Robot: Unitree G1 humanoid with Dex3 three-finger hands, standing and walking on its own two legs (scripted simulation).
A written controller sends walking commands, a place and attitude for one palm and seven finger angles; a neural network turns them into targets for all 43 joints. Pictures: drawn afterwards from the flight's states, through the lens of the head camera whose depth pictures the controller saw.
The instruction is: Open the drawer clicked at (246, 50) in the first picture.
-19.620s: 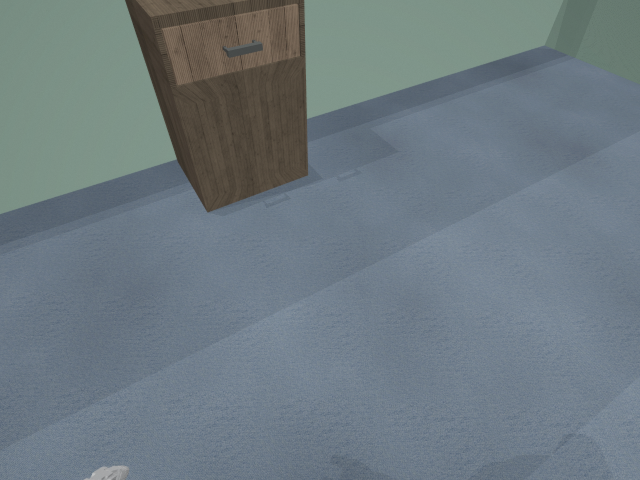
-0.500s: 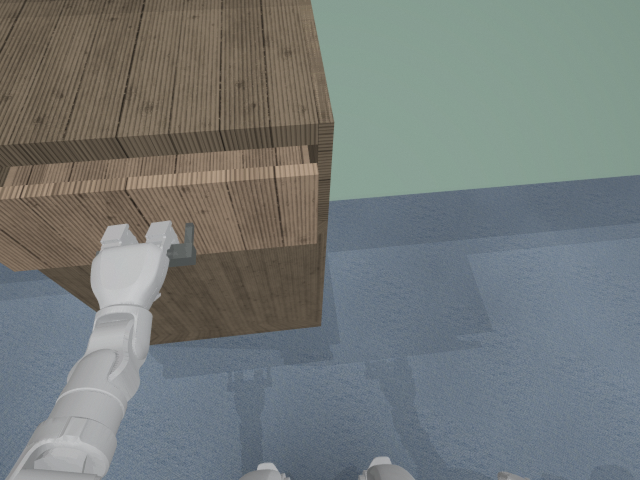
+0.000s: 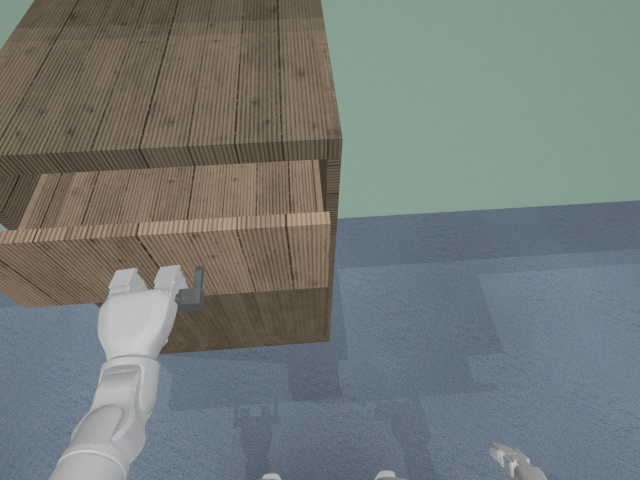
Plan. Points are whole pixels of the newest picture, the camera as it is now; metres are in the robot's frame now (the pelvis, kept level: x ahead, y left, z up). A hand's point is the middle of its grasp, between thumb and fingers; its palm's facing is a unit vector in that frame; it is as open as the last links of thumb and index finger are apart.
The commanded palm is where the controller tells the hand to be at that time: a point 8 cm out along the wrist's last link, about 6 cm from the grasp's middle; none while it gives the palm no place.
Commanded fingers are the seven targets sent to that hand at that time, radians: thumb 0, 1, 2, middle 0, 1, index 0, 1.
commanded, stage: pull the drawer open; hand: left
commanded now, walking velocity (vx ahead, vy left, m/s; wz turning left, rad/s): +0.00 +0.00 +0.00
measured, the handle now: (157, 288) +0.37 +0.25 -0.03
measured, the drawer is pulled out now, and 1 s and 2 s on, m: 0.11 0.23 0.30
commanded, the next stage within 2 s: open the thumb to release the handle in 1.88 s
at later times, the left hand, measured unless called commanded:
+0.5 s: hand (149, 380) +0.25 +0.23 -0.05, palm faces -0.03 -0.05 -1.00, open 5.6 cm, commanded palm +0.21 +0.23 +0.01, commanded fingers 0.00 0.90 0.90 -0.40 -1.35 -0.40 -1.35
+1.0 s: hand (141, 430) +0.19 +0.23 -0.05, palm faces -0.03 -0.07 -1.00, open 5.7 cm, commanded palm +0.15 +0.23 +0.01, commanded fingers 0.00 0.90 0.90 -0.40 -1.35 -0.40 -1.35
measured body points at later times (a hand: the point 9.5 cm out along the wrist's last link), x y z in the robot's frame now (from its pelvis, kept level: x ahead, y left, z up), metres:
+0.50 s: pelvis -0.01 -0.01 +0.00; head +0.05 -0.02 +0.44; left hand +0.24 +0.23 +0.01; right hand +0.14 -0.27 -0.12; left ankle -0.04 +0.08 -0.69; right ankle -0.02 -0.12 -0.69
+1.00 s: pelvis -0.01 -0.02 -0.01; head +0.04 -0.03 +0.44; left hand +0.19 +0.23 +0.01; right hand +0.17 -0.26 -0.12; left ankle -0.04 +0.08 -0.69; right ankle -0.02 -0.12 -0.69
